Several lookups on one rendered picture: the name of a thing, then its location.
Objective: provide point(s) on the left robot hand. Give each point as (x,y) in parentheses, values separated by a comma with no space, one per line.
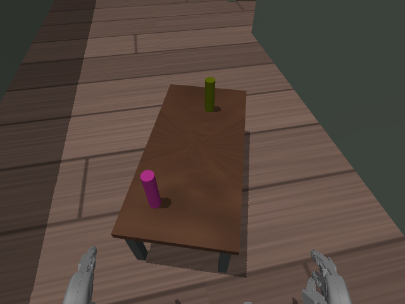
(80,287)

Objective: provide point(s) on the coffee table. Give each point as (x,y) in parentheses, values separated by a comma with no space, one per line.
(197,159)

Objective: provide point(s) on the right robot hand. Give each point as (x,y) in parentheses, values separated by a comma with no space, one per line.
(333,287)

